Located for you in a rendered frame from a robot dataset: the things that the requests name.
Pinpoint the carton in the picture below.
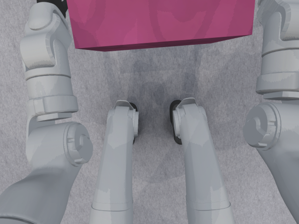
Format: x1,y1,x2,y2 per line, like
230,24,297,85
66,0,255,52

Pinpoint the left robot hand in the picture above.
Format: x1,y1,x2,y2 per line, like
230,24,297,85
37,0,68,18

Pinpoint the robot left upper arm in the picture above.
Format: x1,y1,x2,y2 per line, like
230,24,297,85
0,121,93,224

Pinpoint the right robot forearm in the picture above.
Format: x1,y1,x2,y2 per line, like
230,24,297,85
256,0,299,105

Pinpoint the right robot thigh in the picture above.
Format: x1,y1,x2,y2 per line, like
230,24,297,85
173,104,235,224

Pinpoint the robot right upper arm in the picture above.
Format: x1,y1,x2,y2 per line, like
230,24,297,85
242,102,299,224

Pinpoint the left robot forearm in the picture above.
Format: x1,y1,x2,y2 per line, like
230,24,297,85
20,2,78,160

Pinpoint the robot left shin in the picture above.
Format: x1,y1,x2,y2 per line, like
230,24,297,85
107,100,133,122

